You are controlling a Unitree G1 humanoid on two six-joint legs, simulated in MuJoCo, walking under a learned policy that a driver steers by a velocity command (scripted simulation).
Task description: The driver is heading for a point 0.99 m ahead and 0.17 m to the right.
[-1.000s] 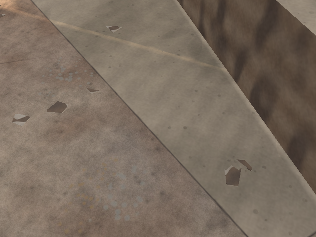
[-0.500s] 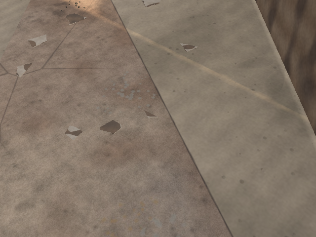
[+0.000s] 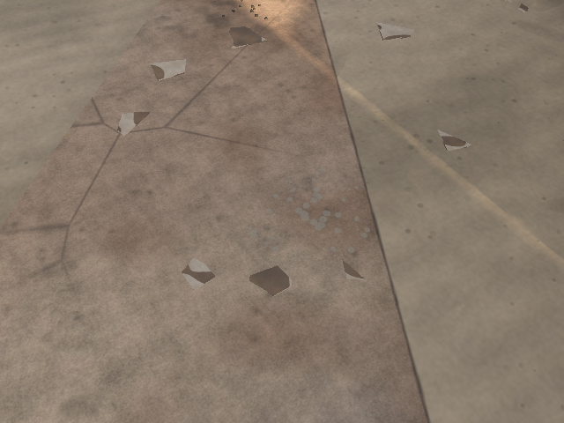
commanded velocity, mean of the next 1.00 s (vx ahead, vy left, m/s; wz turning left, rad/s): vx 0.30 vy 0.00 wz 0.09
